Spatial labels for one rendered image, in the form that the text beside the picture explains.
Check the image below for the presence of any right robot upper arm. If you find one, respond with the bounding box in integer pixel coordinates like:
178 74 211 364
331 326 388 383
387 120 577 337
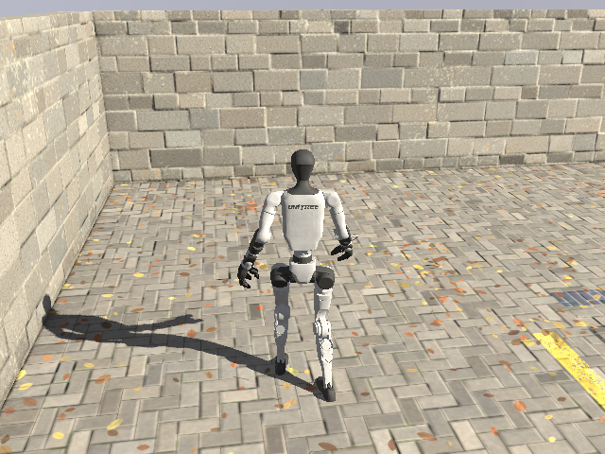
322 190 349 240

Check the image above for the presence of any robot right hand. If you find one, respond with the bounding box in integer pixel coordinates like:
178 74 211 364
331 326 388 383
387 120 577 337
331 245 353 261

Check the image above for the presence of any robot left forearm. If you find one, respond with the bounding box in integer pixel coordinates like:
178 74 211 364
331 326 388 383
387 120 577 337
241 229 264 270

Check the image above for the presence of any left robot upper arm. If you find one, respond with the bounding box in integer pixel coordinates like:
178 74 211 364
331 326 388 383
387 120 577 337
255 190 284 244

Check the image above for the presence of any left robot foot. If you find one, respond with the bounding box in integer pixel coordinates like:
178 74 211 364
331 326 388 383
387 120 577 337
275 353 288 375

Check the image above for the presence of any robot left hand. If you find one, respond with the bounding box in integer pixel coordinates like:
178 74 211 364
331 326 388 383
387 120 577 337
237 264 259 288

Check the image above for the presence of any robot right forearm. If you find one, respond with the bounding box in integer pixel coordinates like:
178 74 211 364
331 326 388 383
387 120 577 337
339 225 353 252

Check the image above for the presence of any left robot shin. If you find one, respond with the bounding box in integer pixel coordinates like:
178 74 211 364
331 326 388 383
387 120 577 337
274 306 288 363

